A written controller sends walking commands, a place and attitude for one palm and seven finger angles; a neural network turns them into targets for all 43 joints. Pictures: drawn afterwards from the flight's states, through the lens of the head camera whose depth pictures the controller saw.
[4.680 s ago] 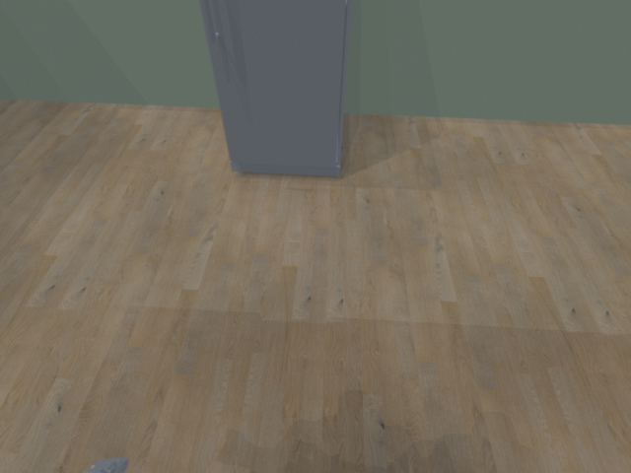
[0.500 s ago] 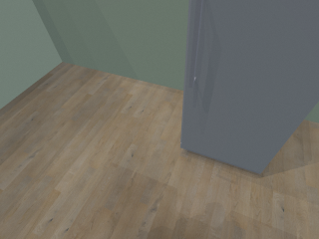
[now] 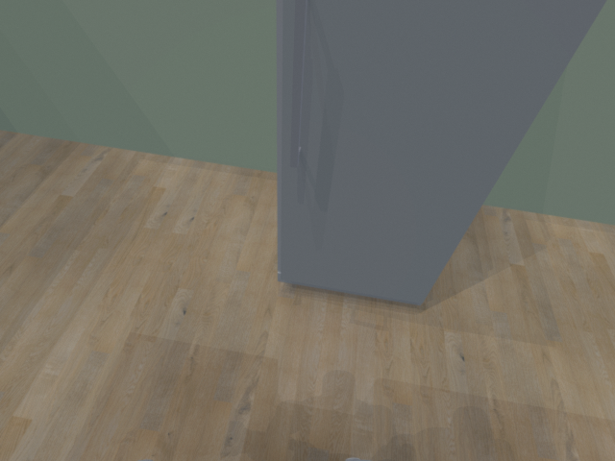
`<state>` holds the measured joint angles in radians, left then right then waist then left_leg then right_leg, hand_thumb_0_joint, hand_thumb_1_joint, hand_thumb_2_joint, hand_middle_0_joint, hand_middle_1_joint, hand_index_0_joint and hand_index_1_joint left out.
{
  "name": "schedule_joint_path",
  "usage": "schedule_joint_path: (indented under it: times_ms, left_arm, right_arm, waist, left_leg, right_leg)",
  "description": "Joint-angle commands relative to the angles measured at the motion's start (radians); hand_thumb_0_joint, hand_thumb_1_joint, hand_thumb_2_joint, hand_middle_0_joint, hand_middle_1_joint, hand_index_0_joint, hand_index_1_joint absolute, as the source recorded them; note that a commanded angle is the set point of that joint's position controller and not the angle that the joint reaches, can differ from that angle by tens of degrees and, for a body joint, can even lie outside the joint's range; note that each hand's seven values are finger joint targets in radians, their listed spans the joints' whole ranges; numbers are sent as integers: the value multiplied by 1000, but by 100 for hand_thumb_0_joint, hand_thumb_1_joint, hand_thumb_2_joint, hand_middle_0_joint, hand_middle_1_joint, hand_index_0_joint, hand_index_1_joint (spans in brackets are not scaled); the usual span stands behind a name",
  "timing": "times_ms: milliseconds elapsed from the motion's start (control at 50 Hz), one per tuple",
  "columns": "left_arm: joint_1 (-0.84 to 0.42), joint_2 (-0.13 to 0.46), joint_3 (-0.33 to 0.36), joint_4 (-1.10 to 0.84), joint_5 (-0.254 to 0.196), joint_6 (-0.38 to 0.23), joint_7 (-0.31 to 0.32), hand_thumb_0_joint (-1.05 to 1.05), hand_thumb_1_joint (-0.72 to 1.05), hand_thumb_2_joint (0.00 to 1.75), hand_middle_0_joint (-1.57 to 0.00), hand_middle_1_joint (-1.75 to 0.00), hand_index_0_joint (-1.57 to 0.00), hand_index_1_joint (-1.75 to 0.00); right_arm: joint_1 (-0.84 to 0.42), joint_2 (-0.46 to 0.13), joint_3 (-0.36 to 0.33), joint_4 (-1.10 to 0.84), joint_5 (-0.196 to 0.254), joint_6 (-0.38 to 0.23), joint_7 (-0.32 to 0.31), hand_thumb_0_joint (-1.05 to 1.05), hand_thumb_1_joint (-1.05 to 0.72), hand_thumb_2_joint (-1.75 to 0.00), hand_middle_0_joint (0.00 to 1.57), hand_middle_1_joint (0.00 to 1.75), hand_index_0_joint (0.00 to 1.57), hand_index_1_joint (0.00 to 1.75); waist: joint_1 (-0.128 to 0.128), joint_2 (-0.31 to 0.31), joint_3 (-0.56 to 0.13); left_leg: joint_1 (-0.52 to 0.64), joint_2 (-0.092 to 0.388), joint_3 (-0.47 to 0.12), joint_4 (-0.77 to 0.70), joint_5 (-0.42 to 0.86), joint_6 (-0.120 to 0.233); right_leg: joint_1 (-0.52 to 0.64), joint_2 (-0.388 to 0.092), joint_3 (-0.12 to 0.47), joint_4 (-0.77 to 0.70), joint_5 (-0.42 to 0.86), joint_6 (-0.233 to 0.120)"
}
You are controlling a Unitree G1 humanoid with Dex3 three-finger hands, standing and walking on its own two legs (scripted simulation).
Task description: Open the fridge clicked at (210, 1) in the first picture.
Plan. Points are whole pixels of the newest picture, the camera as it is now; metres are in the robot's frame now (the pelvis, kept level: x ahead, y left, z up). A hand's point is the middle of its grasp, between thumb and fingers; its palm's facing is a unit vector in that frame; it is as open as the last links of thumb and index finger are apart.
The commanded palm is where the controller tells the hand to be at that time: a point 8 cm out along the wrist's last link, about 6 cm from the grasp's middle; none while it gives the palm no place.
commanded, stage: take the last steps up to it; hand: left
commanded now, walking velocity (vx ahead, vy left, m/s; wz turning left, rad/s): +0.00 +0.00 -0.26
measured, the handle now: (299, 88) +0.76 +0.06 +0.09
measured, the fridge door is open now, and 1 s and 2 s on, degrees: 0 0 0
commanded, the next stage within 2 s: come to a stop and stand still in 0.98 s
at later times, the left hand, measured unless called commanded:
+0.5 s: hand out of the picture +0.05 +0.15 -0.16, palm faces -0.05 -0.98 -0.20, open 7.3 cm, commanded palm none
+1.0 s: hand (222, 348) +0.32 +0.16 -0.16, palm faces -0.10 -0.97 -0.22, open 7.3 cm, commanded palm none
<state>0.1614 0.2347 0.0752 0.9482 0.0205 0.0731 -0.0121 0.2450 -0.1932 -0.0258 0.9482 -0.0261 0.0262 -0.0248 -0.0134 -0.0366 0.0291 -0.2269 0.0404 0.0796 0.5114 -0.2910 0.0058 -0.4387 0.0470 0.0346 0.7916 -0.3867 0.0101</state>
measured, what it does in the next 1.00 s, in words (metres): walks ahead: right foot, then left foot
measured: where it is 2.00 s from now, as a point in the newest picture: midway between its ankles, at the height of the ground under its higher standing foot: (320, 436)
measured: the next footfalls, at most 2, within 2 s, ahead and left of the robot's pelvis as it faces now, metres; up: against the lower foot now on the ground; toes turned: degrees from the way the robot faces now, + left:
right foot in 0.26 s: +0.00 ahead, -0.12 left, +0.00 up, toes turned -10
left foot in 0.68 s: +0.24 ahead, +0.10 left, +0.00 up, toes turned +3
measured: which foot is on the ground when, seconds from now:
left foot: down 0.00-0.28, up 0.30-0.66, down 0.68-1.00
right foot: up 0.00-0.24, down 0.26-0.68, up 0.70-1.00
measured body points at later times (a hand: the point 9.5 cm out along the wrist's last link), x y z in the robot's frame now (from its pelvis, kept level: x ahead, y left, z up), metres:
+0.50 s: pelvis +0.05 -0.03 +0.01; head +0.07 -0.04 +0.45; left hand +0.05 +0.20 -0.15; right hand +0.05 -0.27 -0.16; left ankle +0.10 +0.10 -0.68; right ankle -0.03 -0.12 -0.74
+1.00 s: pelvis +0.22 -0.02 +0.00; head +0.24 -0.04 +0.45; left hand +0.32 +0.21 -0.14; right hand +0.18 -0.24 -0.17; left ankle +0.20 +0.10 -0.74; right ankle +0.26 -0.14 -0.72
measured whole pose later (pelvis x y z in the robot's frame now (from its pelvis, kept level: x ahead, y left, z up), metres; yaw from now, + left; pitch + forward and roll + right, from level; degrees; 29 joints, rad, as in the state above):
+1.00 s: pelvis +0.22 -0.02 +0.00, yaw -7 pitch +0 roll +2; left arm 0.19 0.17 0.06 1.01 0.03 -0.02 -0.01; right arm 0.32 -0.15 -0.04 1.10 -0.03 -0.03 0.00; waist -0.02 0.00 0.03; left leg -0.14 0.03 0.17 0.44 -0.30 0.00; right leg -0.41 -0.09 -0.10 0.67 -0.28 -0.01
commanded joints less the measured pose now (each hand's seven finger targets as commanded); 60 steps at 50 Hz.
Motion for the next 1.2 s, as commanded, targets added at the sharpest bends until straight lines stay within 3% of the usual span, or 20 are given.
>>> schedule_joint_path:
  times_ms: [0, 80, 200, 220, 240, 260, 280, 360, 560, 620, 660, 680, 740, 800, 920, 980, 1020, 1040, 1100, 1180]
  left_arm:
    - [18, 70, 22, -60, 3, -21, -6, 0, 90, 90, -20, -30, -20, -30]
    - [-34, 24, -3, -64, -4, -29, -1, 0, 90, 90, -20, -30, -20, -30]
    - [44, 11, -11, -7, 0, -65, -12, 0, 90, 90, -20, -30, -20, -30]
    - [107, 40, -4, 20, 2, -77, -6, 0, 90, 90, -20, -30, -20, -30]
    - [201, 119, 10, 56, 8, -92, 7, 0, 90, 90, -20, -30, -20, -30]
    - [269, 180, 17, 75, 1, -90, 14, 0, 90, 90, -20, -30, -20, -30]
    - [288, 148, 14, 91, -4, -102, 23, 0, 90, 90, -20, -30, -20, -30]
    - [189, 53, -12, 83, 1, -123, 27, 0, 90, 90, -20, -30, -20, -30]
    - [232, 89, -7, 152, 8, -136, 29, 0, 90, 90, -20, -30, -20, -30]
    - [217, 69, -9, 157, -2, -130, 23, 0, 90, 90, -20, -30, -20, -30]
    - [263, -18, -23, 111, -15, -128, 9, 0, 90, 90, -20, -30, -20, -30]
    - [217, -1, -22, 94, -6, -126, 14, 0, 90, 90, -20, -30, -20, -30]
    - [131, -14, -19, 87, 5, -120, 0, 0, 90, 90, -20, -30, -20, -30]
    - [191, -59, -22, 96, 4, -98, -1, 0, 90, 90, -20, -30, -20, -30]
    - [119, -58, -23, 47, 7, -97, -2, 0, 90, 90, -20, -30, -20, -30]
    - [189, -16, -12, 74, 11, -107, 3, 0, 90, 90, -20, -30, -20, -30]
    - [302, 135, 15, 103, 14, -127, 19, 0, 90, 90, -20, -30, -20, -30]
    - [344, 165, 21, 106, -1, -130, 22, 0, 90, 90, -20, -30, -20, -30]
    - [133, 52, -10, 69, 1, -129, 42, 0, 90, 90, -20, -30, -20, -30]
    - [71, 51, -21, 58, 4, -109, 53, 0, 90, 90, -20, -30, -20, -30]
  right_arm:
    - [-70, -160, -30, -71, 0, -30, -20, 0, -90, -90, 20, 30, 20, 30]
    - [60, -166, -44, -6, -3, -35, -17, 0, -90, -90, 20, 30, 20, 30]
    - [88, -175, -56, 45, -1, -36, -2, 0, -90, -90, 20, 30, 20, 30]
    - [82, -145, -49, 46, 6, -42, 2, 0, -90, -90, 20, 30, 20, 30]
    - [54, -77, -30, 22, 17, -50, 8, 0, -90, -90, 20, 30, 20, 30]
    - [-58, -73, -22, -30, 8, -50, 14, 0, -90, -90, 20, 30, 20, 30]
    - [-92, -95, -28, -24, 0, -43, 14, 0, -90, -90, 20, 30, 20, 30]
    - [-36, -61, -34, 39, -4, -42, 32, 0, -90, -90, 20, 30, 20, 30]
    - [-100, -34, -28, 16, 11, -63, 54, 0, -90, -90, 20, 30, 20, 30]
    - [119, -80, -40, 88, 1, -80, 33, 0, -90, -90, 20, 30, 20, 30]
    - [330, -257, -74, 130, -10, -84, 11, 0, -90, -90, 20, 30, 20, 30]
    - [288, -242, -71, 130, 0, -76, 6, 0, -90, -90, 20, 30, 20, 30]
    - [105, -104, -38, 75, 0, -90, 2, 0, -90, -90, 20, 30, 20, 30]
    - [57, -85, -31, 76, 3, -102, 1, 0, -90, -90, 20, 30, 20, 30]
    - [63, -110, -45, 92, 0, -84, 11, 0, -90, -90, 20, 30, 20, 30]
    - [69, -83, -40, 101, 4, -73, 14, 0, -90, -90, 20, 30, 20, 30]
    - [87, 5, -19, 74, 13, -79, 24, 0, -90, -90, 20, 30, 20, 30]
    - [39, -35, -21, 55, 11, -71, 20, 0, -90, -90, 20, 30, 20, 30]
    - [40, -17, -19, 92, 15, -61, 10, 0, -90, -90, 20, 30, 20, 30]
    - [80, 30, -3, 119, 25, -23, 3, 0, -90, -90, 20, 30, 20, 30]
  waist:
    - [41, 170, 21]
    - [-22, 218, -49]
    - [-3, 171, -47]
    - [26, 91, -64]
    - [64, -143, -79]
    - [114, -216, -13]
    - [116, -226, 24]
    - [25, -70, 94]
    - [22, -79, 95]
    - [-74, 25, 17]
    - [-106, 399, -142]
    - [-101, 316, -130]
    - [-33, 129, 51]
    - [26, 117, 20]
    - [26, 137, 37]
    - [64, 63, 27]
    - [102, -252, -15]
    - [128, -277, -45]
    - [31, -29, -1]
    - [6, -77, -56]
  left_leg:
    - [4, 238, -144, -248, 258, 122]
    - [172, 249, -106, -171, 511, 137]
    - [61, 241, -108, -102, 128, 89]
    - [-48, 200, -66, -7, 61, 48]
    - [-271, 98, 75, 210, -112, -12]
    - [-441, 37, 51, 374, -340, -39]
    - [-458, 66, -39, 466, -281, -30]
    - [-417, 92, -22, 515, -62, -46]
    - [-238, 50, 34, 175, 24, -10]
    - [134, -3, 65, 11, 95, 13]
    - [396, 387, -503, -224, 32, 171]
    - [308, 413, -537, -293, -154, 198]
    - [32, 329, -330, -334, -110, 166]
    - [-29, 262, -151, -324, 108, 152]
    - [-29, 243, -81, -279, 91, 156]
    - [-101, 165, -26, -121, -31, 87]
    - [-358, -3, 112, 290, -231, 1]
    - [-375, 9, 18, 466, -327, 3]
    - [-305, 73, -73, 519, -160, -22]
    - [-126, 24, -17, 259, -88, -49]
  right_leg:
    - [-73, -52, -21, 275, -27, 31]
    - [-16, -65, -78, 67, -69, 40]
    - [257, -38, -153, -350, 76, 0]
    - [414, -88, -84, -448, 116, -28]
    - [589, -302, 166, -541, 119, -102]
    - [567, -438, 345, -573, 187, -204]
    - [476, -430, 367, -595, 148, -227]
    - [372, -324, 132, -586, 259, -186]
    - [355, -310, 31, -550, 353, -162]
    - [219, -224, -52, -254, 433, -118]
    - [-86, -18, -152, 303, -187, -40]
    - [-132, -57, -51, 445, -202, -61]
    - [-144, -163, -28, 436, -7, -48]
    - [-18, -166, -68, 227, 22, -27]
    - [97, -128, -137, -97, 100, -12]
    - [301, -94, -157, -286, 196, -17]
    - [509, -410, 276, -489, 177, -147]
    - [483, -477, 392, -568, 211, -214]
    - [339, -408, 133, -499, 638, -212]
    - [295, -319, -45, -419, 911, -171]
